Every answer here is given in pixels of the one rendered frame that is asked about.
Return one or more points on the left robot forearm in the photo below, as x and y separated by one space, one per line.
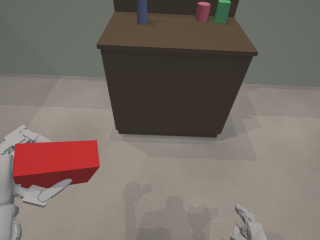
10 228

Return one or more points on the sponge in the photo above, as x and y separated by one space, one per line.
44 164

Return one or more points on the robot right hand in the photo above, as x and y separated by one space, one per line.
253 229

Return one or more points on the robot left hand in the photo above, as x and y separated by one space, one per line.
34 195

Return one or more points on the table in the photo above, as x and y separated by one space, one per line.
173 76

